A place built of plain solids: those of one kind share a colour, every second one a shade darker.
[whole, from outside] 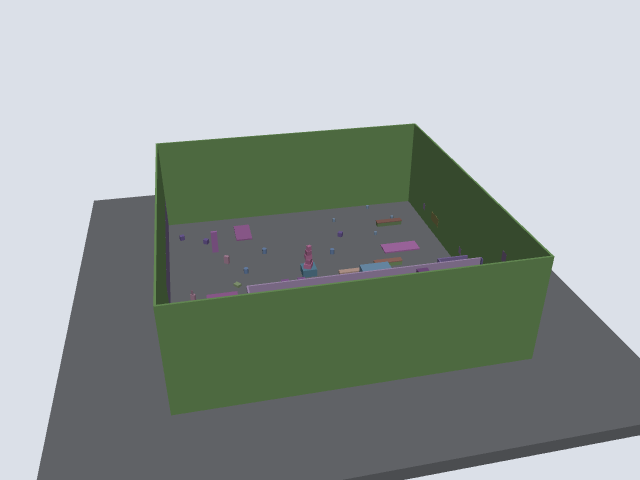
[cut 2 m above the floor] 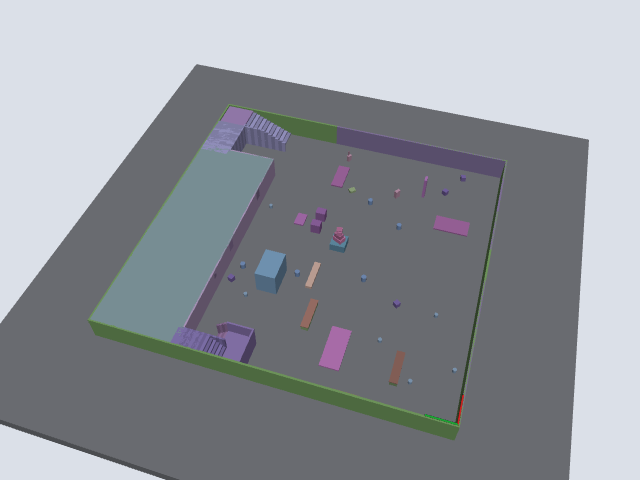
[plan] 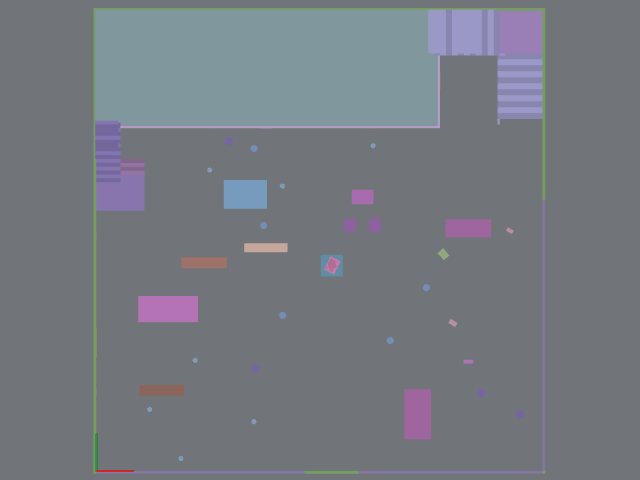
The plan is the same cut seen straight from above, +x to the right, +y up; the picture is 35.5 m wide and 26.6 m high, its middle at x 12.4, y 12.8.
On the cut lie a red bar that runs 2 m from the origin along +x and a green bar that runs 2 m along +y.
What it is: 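A hall with a quarter-turn stair; 24.7 x 25.5 m, 8.5 m high; a stair 2.4 m broad of 12 risers along one side wall, a square landing in the rear corner, 11 risers along the rear wall, risers 0.156 m, goings 0.33 m, to an upper level 19.1 x 6.5 m at 3.59 m; guards 1.04 m over the upper level and every tread; the front glazed up to 2.91 m, a clerestory band over it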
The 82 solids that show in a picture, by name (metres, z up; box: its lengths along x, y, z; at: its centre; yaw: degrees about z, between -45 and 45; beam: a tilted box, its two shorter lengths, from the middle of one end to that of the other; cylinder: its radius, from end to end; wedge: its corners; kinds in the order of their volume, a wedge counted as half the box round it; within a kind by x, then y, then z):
{
 "upper_1": {"box": [19.1, 6.56, 3.64], "at": [9.5, 22.28, 1.77]},
 "wall_1": {"box": [0.15, 25.81, 8.52], "at": [-0.07, 12.76, 4.21]},
 "wall_2": {"box": [25.03, 0.15, 8.52], "at": [12.37, -0.07, 4.21]},
 "wall_3": {"box": [25.03, 0.15, 8.52], "at": [12.37, 25.59, 4.21]},
 "wall_4": {"box": [0.15, 25.81, 8.52], "at": [24.8, 12.76, 4.21]},
 "quarter_1": {"box": [0.99, 2.42, 3.48], "at": [18.89, 24.35, 1.69]},
 "quarter_2": {"box": [0.99, 2.42, 3.33], "at": [19.22, 24.35, 1.61]},
 "quarter_3": {"box": [0.99, 2.42, 3.17], "at": [19.55, 24.35, 1.53]},
 "quarter_4": {"box": [0.99, 2.42, 3.01], "at": [19.88, 24.35, 1.46]},
 "quarter_5": {"box": [0.99, 2.42, 2.86], "at": [20.21, 24.35, 1.38]},
 "quarter_6": {"box": [0.99, 2.42, 2.7], "at": [20.54, 24.35, 1.3]},
 "quarter_7": {"box": [0.99, 2.42, 2.55], "at": [20.87, 24.35, 1.22]},
 "quarter_8": {"box": [0.99, 2.42, 2.39], "at": [21.2, 24.35, 1.15]},
 "quarter_9": {"box": [0.99, 2.42, 2.23], "at": [21.53, 24.35, 1.07]},
 "quarter_10": {"box": [0.99, 2.42, 2.08], "at": [21.86, 24.35, 0.99]},
 "quarter_11": {"box": [0.12, 0.33, 1.71], "at": [22.3, 22.64, 0.81]},
 "quarter_12": {"box": [2.42, 0.99, 0.21], "at": [23.57, 19.99, 0.05]},
 "quarter_13": {"box": [2.42, 0.99, 0.36], "at": [23.57, 20.33, 0.13]},
 "quarter_14": {"box": [2.42, 0.99, 0.52], "at": [23.57, 20.66, 0.21]},
 "quarter_15": {"box": [2.42, 0.99, 0.67], "at": [23.57, 20.99, 0.29]},
 "quarter_16": {"box": [2.42, 0.99, 0.83], "at": [23.57, 21.32, 0.36]},
 "quarter_17": {"box": [2.42, 0.99, 0.99], "at": [23.57, 21.65, 0.44]},
 "quarter_18": {"box": [2.42, 0.99, 1.14], "at": [23.57, 21.98, 0.52]},
 "quarter_19": {"box": [2.42, 0.99, 1.3], "at": [23.57, 22.31, 0.6]},
 "quarter_20": {"box": [2.42, 0.99, 1.45], "at": [23.57, 22.64, 0.68]},
 "quarter_21": {"box": [2.42, 0.99, 1.61], "at": [23.57, 22.97, 0.76]},
 "quarter_22": {"box": [2.42, 0.99, 1.77], "at": [23.57, 23.3, 0.83]},
 "piece_1": {"box": [1.27, 0.62, 1.13], "at": [0.58, 16.32, 0.51]},
 "piece_2": {"box": [1.27, 0.62, 1.31], "at": [0.58, 16.53, 0.6]},
 "piece_3": {"box": [1.27, 0.62, 1.49], "at": [0.58, 16.74, 0.69]},
 "piece_4": {"box": [1.27, 0.62, 1.66], "at": [0.58, 16.96, 0.78]},
 "piece_5": {"box": [1.27, 0.62, 1.84], "at": [0.58, 17.17, 0.87]},
 "piece_6": {"box": [1.27, 0.62, 2.02], "at": [0.58, 17.39, 0.96]},
 "piece_7": {"box": [1.27, 0.62, 2.2], "at": [0.58, 17.6, 1.05]},
 "piece_8": {"box": [1.27, 0.62, 2.38], "at": [0.58, 17.81, 1.14]},
 "piece_9": {"box": [1.27, 0.62, 2.56], "at": [0.58, 18.03, 1.23]},
 "piece_10": {"box": [1.27, 0.62, 2.74], "at": [0.58, 18.24, 1.32]},
 "piece_11": {"box": [1.27, 0.62, 2.92], "at": [0.58, 18.46, 1.41]},
 "piece_12": {"box": [1.27, 0.62, 3.1], "at": [0.58, 18.67, 1.5]},
 "piece_13": {"box": [1.27, 0.62, 3.28], "at": [0.58, 18.88, 1.59]},
 "piece_14": {"box": [1.27, 0.62, 3.46], "at": [0.58, 19.1, 1.68]},
 "edge_1": {"box": [17.71, 0.12, 3.74], "at": [10.2, 19.06, 1.82]},
 "edge_2": {"box": [17.71, 0.12, 4.68], "at": [10.2, 19.06, 2.29]},
 "edge_3": {"box": [0.12, 3.9, 4.68], "at": [18.99, 21.07, 2.29]},
 "window_wall_1": {"box": [11.55, 0.15, 2.96], "at": [5.78, -0.07, 1.43]},
 "window_wall_2": {"box": [10.18, 0.15, 2.96], "at": [19.64, -0.07, 1.43]},
 "window_wall_3": {"box": [0.15, 15.05, 2.96], "at": [24.8, 7.53, 1.43]},
 "landing_1": {"box": [3.08, 2.42, 1.92], "at": [23.24, 24.35, 0.91]},
 "kiosk_1": {"box": [2.4, 1.6, 2.35], "at": [8.27, 15.33, 1.12]},
 "floor_1": {"box": [2.61, 1.89, 0.95], "at": [1.25, 15.49, 0.42]},
 "floor_2": {"box": [2.68, 0.12, 1.99], "at": [1.34, 14.48, 0.94]},
 "floor_3": {"box": [0.12, 1.89, 1.99], "at": [2.62, 15.49, 0.94]},
 "deck_1": {"box": [3.31, 1.45, 0.18], "at": [3.98, 8.97, 0.04]},
 "deck_2": {"box": [1.49, 2.77, 0.17], "at": [17.81, 3.14, 0.04]},
 "deck_3": {"box": [2.52, 1.0, 0.19], "at": [20.61, 13.46, 0.04]},
 "svca_1": {"box": [1.22, 0.62, 0.77], "at": [1.95, 16.33, 0.33]},
 "svca_2": {"box": [1.22, 0.62, 0.59], "at": [1.95, 16.55, 0.24]},
 "svca_3": {"box": [1.22, 0.62, 0.41], "at": [1.95, 16.76, 0.15]},
 "svca_4": {"box": [1.22, 0.62, 0.23], "at": [1.95, 16.98, 0.06]},
 "pinch_1": {"box": [0.84, 0.56, 1.11], "at": [6.19, 19.81, 4.09]},
 "pinch_2": {"box": [0.64, 0.78, 0.97], "at": [14.08, 13.62, 0.43]},
 "pinch_3": {"box": [0.64, 0.78, 0.97], "at": [15.44, 13.62, 0.43]},
 "bench_1": {"box": [2.44, 0.54, 0.43], "at": [3.63, 4.47, 0.17]},
 "bench_2": {"box": [2.44, 0.54, 0.43], "at": [5.98, 11.54, 0.17]},
 "centre_base_1": {"box": [1.22, 1.22, 0.73], "at": [13.05, 11.38, 0.32]},
 "centre_1": {"box": [0.44, 0.65, 0.46], "at": [13.04, 11.41, 1.27], "yaw": -27.7},
 "centre_2": {"box": [0.43, 0.41, 0.41], "at": [13.07, 11.41, 2.12], "yaw": 12.3},
 "centre_3": {"box": [0.62, 0.81, 0.41], "at": [13.08, 11.4, 0.89], "yaw": -26.5},
 "ottoman_1": {"box": [0.4, 0.4, 0.47], "at": [7.35, 18.27, 0.18], "yaw": -19.5},
 "ottoman_2": {"box": [0.4, 0.4, 0.47], "at": [8.83, 5.69, 0.18], "yaw": -36.5},
 "ottoman_3": {"box": [0.4, 0.4, 0.47], "at": [21.34, 4.32, 0.18], "yaw": -32.8},
 "ottoman_4": {"box": [0.4, 0.4, 0.47], "at": [23.5, 3.13, 0.18], "yaw": 15.8},
 "bench_upholstered_1": {"box": [2.4, 0.5, 0.25], "at": [9.4, 12.37, 0.33]},
 "pylon_1": {"box": [0.55, 0.22, 2.15], "at": [20.62, 6.06, 1.02]},
 "bench_top_1": {"box": [2.5, 0.6, 0.07], "at": [3.63, 4.47, 0.41]},
 "bench_top_2": {"box": [2.5, 0.6, 0.07], "at": [5.98, 11.54, 0.41]},
 "pallet_1": {"box": [1.2, 0.8, 0.19], "at": [14.76, 15.18, 0.05]},
 "suitcase_1": {"box": [0.45, 0.27, 0.77], "at": [19.77, 8.2, 0.33], "yaw": -33.4},
 "box_cardboard_1": {"box": [0.42, 0.54, 0.28], "at": [19.24, 12.01, 0.09], "yaw": 41.6},
 "drum_1": {"cylinder": 0.2, "from": [9.28, 13.61, 0.0], "to": [9.28, 13.61, 0.46]},
 "hung_picture_1": {"box": [0.025, 1.67, 0.85], "at": [0.02, 7.13, 1.55]},
 "hung_poster_1": {"box": [0.01, 0.62, 0.87], "at": [0.01, 20.08, 5.09]}
}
